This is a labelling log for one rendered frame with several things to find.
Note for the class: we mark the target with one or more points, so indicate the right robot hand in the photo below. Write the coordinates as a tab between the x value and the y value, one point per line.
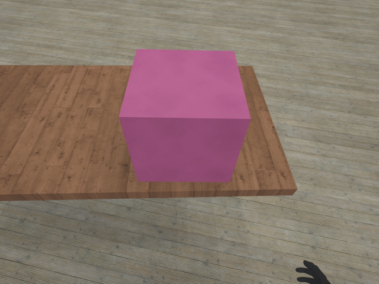
313	270

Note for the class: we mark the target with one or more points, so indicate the carton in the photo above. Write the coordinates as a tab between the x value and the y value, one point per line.
184	115

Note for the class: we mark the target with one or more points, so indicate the table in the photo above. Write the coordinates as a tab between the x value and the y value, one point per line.
61	139

